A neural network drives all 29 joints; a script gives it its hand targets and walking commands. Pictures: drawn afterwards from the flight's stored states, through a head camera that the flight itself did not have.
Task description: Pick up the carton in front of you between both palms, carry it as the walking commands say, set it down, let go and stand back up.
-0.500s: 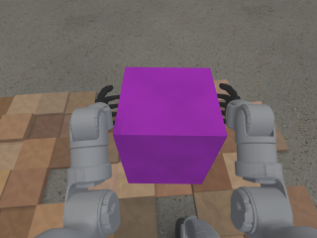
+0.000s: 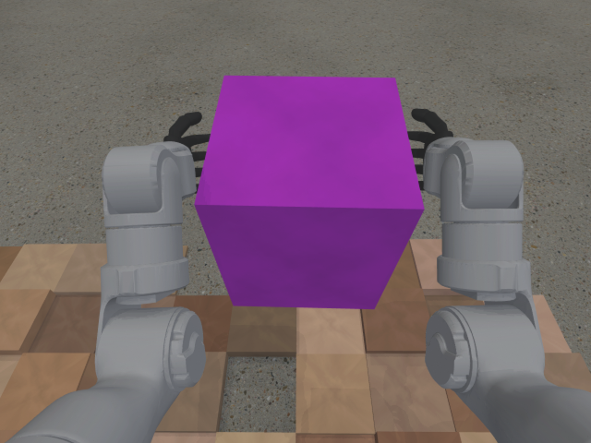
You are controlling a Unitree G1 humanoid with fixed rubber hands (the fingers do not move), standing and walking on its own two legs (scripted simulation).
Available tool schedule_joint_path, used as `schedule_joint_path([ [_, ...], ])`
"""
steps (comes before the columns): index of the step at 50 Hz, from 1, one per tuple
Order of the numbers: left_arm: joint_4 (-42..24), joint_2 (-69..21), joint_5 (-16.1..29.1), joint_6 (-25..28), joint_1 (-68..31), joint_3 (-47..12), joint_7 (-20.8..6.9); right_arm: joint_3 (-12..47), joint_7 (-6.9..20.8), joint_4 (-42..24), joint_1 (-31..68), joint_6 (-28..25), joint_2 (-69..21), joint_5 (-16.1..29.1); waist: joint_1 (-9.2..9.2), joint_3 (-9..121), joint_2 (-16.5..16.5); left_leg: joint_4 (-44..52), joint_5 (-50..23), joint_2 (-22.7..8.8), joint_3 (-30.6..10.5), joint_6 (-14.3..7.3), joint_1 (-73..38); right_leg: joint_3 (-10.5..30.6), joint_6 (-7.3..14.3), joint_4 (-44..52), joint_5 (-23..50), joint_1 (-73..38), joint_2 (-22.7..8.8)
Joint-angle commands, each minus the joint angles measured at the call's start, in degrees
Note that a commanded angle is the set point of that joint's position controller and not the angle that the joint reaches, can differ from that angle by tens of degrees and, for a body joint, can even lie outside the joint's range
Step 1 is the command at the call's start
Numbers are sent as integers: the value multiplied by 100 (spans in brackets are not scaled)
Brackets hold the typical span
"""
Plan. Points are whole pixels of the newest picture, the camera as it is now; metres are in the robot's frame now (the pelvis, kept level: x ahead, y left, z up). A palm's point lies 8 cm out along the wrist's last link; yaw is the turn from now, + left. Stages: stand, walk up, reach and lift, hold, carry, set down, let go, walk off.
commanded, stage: carry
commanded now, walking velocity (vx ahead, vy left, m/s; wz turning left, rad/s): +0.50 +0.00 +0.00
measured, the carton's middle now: (306, 203) +0.39 +0.00 +0.12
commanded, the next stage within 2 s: none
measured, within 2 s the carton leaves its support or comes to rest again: neither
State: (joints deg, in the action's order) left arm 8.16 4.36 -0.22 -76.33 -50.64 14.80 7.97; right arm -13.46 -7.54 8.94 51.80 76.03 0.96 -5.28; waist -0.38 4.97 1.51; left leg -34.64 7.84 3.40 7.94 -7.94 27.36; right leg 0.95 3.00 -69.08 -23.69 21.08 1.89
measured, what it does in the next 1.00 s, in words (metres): walks ahead: right foot, then left foot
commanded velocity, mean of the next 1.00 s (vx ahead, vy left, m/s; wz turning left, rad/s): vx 0.50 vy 0.00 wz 0.00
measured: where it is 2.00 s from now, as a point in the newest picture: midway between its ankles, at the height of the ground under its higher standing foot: (303, 204)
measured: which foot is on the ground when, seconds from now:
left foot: down 0.00-0.32, up 0.34-0.78, down 0.80-1.00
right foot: up 0.00-0.30, down 0.32-0.80, up 0.82-1.00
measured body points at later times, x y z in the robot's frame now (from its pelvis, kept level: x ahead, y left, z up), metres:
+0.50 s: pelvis +0.32 -0.06 +0.00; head +0.42 -0.08 +0.44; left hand +0.71 +0.09 +0.11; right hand +0.73 -0.21 +0.10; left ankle +0.25 +0.08 -0.64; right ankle +0.37 -0.13 -0.73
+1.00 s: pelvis +0.63 -0.01 +0.02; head +0.66 +0.00 +0.47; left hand +1.03 +0.11 +0.14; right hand +1.00 -0.19 +0.14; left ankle +0.68 +0.04 -0.71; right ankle +0.59 -0.13 -0.62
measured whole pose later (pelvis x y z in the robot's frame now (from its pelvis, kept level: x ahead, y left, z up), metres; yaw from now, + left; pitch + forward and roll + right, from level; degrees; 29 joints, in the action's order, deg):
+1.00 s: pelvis +0.63 -0.01 +0.02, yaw -2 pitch +4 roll -1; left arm 10.1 -0.1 -4.8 -75.4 -45.3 14.9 7.4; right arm -13.8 -6.4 11.7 44.8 73.8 0.8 -3.2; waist -3.9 1.5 0.5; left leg -31.6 13.2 2.2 8.0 -5.7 23.2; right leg -0.6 1.7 -70.4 -21.2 34.2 -0.1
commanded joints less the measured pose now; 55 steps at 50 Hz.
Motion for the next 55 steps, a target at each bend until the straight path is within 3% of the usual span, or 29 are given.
schedule_joint_path([
  [1, -283, -6066, 2210, -152, -4246, -2977, -1323, 2926, 1217, -485, 4148, 93, -5684, 2710, -357, 2353, -4, 699, -1682, -2119, -3107, -806, -4105, 495, 62, -450, -218, 3047, -313],
  [3, -328, -6151, 2041, -163, -4243, -2765, -1252, 3009, 1258, -689, 4701, 93, -6161, 3029, -287, 2244, -298, 923, -971, -1997, -2842, -684, -3299, 321, -23, 152, 139, 2493, -471],
  [5, -119, -6265, 1782, -114, -3892, -2649, -1181, 3009, 1320, -517, 4566, 65, -6498, 3099, -348, 2166, -606, 1084, -886, -1843, -2458, -631, -3157, 108, -157, 737, 512, 2451, -494],
  [9, 238, -6576, 1359, 167, -3342, -2633, -1173, 3170, 1540, -174, 4255, -222, -7083, 3112, -471, 1908, -685, 1025, -2430, -1525, -1626, -383, -3053, -268, -251, 2450, 1664, 2045, -436],
  [12, 25, -6717, 1351, 417, -3345, -2854, -1201, 3396, 1609, -387, 4305, -511, -7235, 3183, -458, 1814, -742, 1046, -2737, -1223, -954, -48, -2751, -771, -136, 3745, 2488, 850, -132],
  [14, -166, -6725, 1438, 528, -3316, -3068, -1202, 3528, 1572, -591, 4178, -643, -7167, 3197, -287, 2033, -853, 366, -3460, -1124, -560, 244, -2768, -936, 28, 4324, 3104, -183, 1],
  [15, -262, -6689, 1484, 569, -3219, -3157, -1194, 3604, 1545, -668, 4065, -678, -7112, 3200, -51, 2364, -744, -361, -3481, -928, -253, 440, -2555, -1140, 101, 4659, 3392, -1272, 117],
  [16, -409, -6599, 1539, 599, -3144, -3235, -1196, 3672, 1515, -743, 4007, -719, -6997, 3184, 242, 2611, -536, -1343, -2519, -814, -198, 575, -1767, -905, 149, 4508, 3289, -2460, -245],
  [17, -527, -6478, 1610, 618, -3141, -3291, -1200, 3718, 1490, -815, 3919, -715, -6891, 3165, 217, 3085, 450, -2465, 1191, -496, -391, 686, -445, 786, 396, 3619, 5228, -3948, -1670],
  [18, -531, -6227, 1557, 658, -3091, -3277, -1149, 3666, 1441, -781, 3756, -647, -6900, 3139, 306, 3859, 1514, -4154, 2482, 29, -812, 792, 1043, 2813, 1452, 3844, 4373, -5191, -2556],
  [19, -776, -6364, 1701, 668, -2977, -3430, -1140, 3669, 1387, -991, 3621, -623, -6657, 3075, 358, 3937, 1127, -4464, 2356, -249, -1110, 731, 1409, 2998, 1380, 4124, 3309, -4984, -2451],
  [21, -1725, -6486, 1969, 661, -3543, -3671, -1135, 3704, 1260, -1513, 3714, -605, -6530, 2961, 348, 3290, 402, -3984, 1840, -490, -1110, 731, 1685, 2114, 997, 4274, 3917, -4312, -2027],
  [22, -2075, -6504, 2079, 644, -3704, -3773, -1133, 3702, 1185, -1745, 3621, -590, -6425, 2873, 354, 3175, 312, -3606, 1667, -597, -1069, 742, 1583, 1789, 919, 4337, 4147, -4045, -1953],
  [24, -2532, -6412, 2221, 599, -3718, -3955, -1139, 3701, 1049, -2045, 3352, -550, -6158, 2645, 370, 3220, 375, -3081, 1510, -627, -965, 751, 1292, 1359, 826, 4407, 4272, -3827, -1787],
  [27, -2789, -6105, 2372, 496, -3485, -4178, -1211, 3725, 901, -2245, 2930, -498, -5648, 2273, 489, 3329, 661, -3058, 1306, -555, -758, 669, 1763, 974, 929, 4074, 5079, -4135, -1668],
  [30, -2480, -5849, 2469, 354, -3343, -4272, -1337, 3702, 857, -2062, 2748, -356, -5179, 2008, 644, 3055, 682, -3161, 1258, -662, -679, 606, 2679, 1092, 1077, 4047, 4744, -4398, -1710],
  [32, -2149, -5804, 2545, 267, -3468, -4282, -1426, 3638, 896, -1797, 2854, -243, -5011, 1924, 637, 2679, 524, -2737, 1111, -707, -645, 623, 2828, 1094, 1076, 4214, 4361, -4110, -1677],
  [34, -1789, -5879, 2595, 195, -3699, -4242, -1493, 3540, 972, -1420, 2986, -135, -4991, 1896, 561, 2199, 428, -1469, 534, -559, -436, 624, 1921, 689, 942, 4512, 4153, -3104, -1453],
  [37, -1055, -6002, 2520, 137, -3779, -4011, -1552, 3374, 1090, -697, 3006, -36, -5116, 1906, 429, 1859, 726, -392, -32, -163, 156, 449, 634, -38, 568, 4371, 5122, -2367, -1247],
  [38, -788, -6046, 2475, 133, -3728, -3891, -1554, 3294, 1134, -457, 3012, -18, -5202, 1934, 282, 1913, 770, -50, -273, -29, 260, 351, 6, -273, 396, 4015, 5707, -2223, -1216],
  [39, -564, -6095, 2420, 143, -3729, -3742, -1555, 3193, 1187, -206, 2957, -27, -5288, 1960, 0, 2148, 661, 490, -698, 127, 435, 272, -1017, -616, 158, 3238, 5917, -1986, -1072],
  [40, -350, -6162, 2337, 154, -3630, -3655, -1551, 3081, 1246, 32, 2877, -40, -5371, 2018, -282, 2433, 488, 880, -1127, 18, 335, 314, -2082, -711, -38, 2347, 5278, -1646, -906],
  [41, -126, -6198, 2229, 175, -3607, -3532, -1540, 2978, 1318, 199, 2915, -66, -5443, 2100, -346, 2615, -59, 759, -1033, -773, -833, 250, -3367, -529, -160, 1422, 3106, -336, -705],
  [42, -104, -6410, 2179, 153, -3721, -3416, -1535, 2922, 1370, 376, 3058, -142, -5495, 2118, -372, 3076, -1980, 819, -1911, -2259, -3558, -805, -4721, -373, -405, -371, -387, 1493, 335],
  [43, -99, -6435, 2114, 171, -3829, -3356, -1500, 2898, 1428, 404, 2999, -170, -5841, 2306, -366, 2984, -1679, 949, -1162, -2207, -3817, -894, -4486, 134, -201, -1192, -586, 1914, 123],
  [45, -337, -6660, 2073, 241, -4126, -3275, -1411, 3053, 1523, -194, 3800, -249, -6350, 2755, -318, 2439, -470, 925, -911, -1893, -3003, -584, -3655, 197, -94, -995, -112, 2243, -188],
  [47, -364, -6731, 1930, 268, -3838, -3152, -1296, 3246, 1525, -541, 4159, -285, -6670, 2991, -180, 2293, -399, 1171, -471, -1733, -2584, -373, -3070, 156, -97, -341, 193, 2018, -379],
  [49, -245, -6752, 1736, 317, -3375, -3090, -1220, 3269, 1545, -525, 3971, -338, -6836, 3026, -183, 2401, -579, 1235, -521, -1707, -2363, -433, -3033, -54, -114, -149, 360, 1999, -330],
  [55, -164, -6969, 1465, 607, -2660, -3331, -1237, 3487, 1683, -398, 3254, -626, -7053, 2879, -367, 1972, -507, 1513, -770, -1713, -1962, -547, -3256, -292, -279, 1278, 1019, 2690, -566],
])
